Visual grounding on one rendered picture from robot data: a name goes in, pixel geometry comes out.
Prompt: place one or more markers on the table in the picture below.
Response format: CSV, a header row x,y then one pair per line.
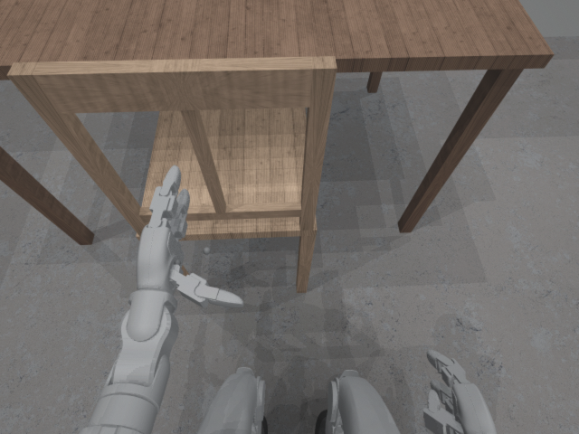
x,y
363,35

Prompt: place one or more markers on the right robot hand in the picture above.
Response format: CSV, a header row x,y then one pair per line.
x,y
466,410

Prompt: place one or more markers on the left robot hand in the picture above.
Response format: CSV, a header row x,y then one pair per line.
x,y
159,247

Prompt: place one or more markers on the robot left forearm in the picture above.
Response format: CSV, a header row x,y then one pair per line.
x,y
133,392

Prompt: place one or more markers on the left robot thigh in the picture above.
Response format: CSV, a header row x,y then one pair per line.
x,y
238,403

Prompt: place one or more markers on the right robot shin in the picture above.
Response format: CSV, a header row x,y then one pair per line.
x,y
330,429

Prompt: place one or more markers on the chair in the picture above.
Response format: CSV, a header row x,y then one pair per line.
x,y
237,129

